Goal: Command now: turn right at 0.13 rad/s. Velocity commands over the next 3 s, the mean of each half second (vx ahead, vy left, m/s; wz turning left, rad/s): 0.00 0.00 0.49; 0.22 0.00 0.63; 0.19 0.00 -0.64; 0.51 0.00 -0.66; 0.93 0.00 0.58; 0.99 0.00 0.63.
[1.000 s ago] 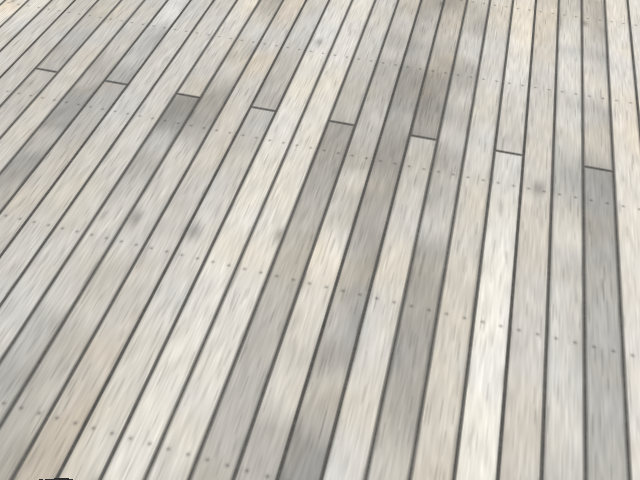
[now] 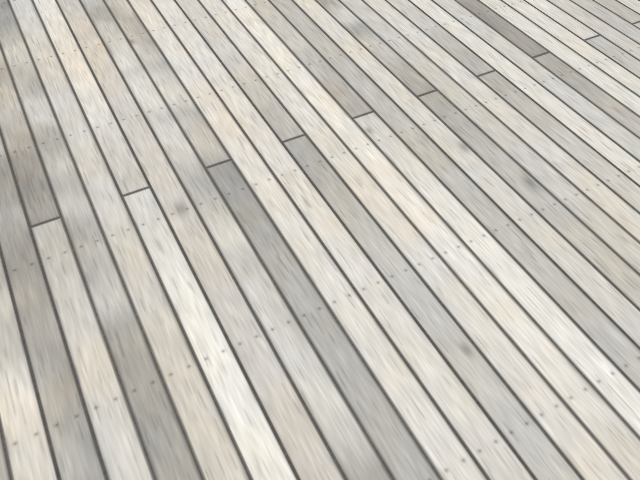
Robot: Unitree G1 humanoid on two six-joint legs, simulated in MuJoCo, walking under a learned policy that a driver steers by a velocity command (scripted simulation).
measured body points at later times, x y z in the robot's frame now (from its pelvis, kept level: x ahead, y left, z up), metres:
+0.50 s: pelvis +0.00 -0.04 +0.01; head +0.04 -0.05 +0.46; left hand +0.03 +0.27 -0.08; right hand +0.24 -0.28 -0.09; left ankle -0.04 +0.11 -0.66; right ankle +0.01 -0.13 -0.73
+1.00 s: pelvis +0.02 +0.05 +0.00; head +0.04 +0.08 +0.45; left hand -0.15 +0.31 -0.12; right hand +0.34 -0.01 -0.07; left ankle -0.07 +0.11 -0.73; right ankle +0.02 -0.13 -0.70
